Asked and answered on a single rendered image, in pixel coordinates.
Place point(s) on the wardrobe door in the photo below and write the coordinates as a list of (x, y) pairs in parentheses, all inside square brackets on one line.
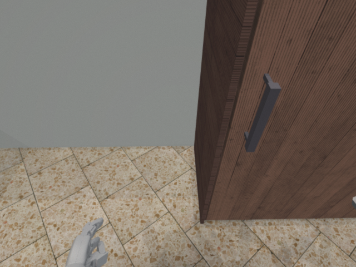
[(304, 166)]

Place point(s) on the handle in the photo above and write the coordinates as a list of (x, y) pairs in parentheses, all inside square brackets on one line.
[(267, 103)]

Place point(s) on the robot left hand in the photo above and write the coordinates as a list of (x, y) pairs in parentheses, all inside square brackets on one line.
[(83, 246)]

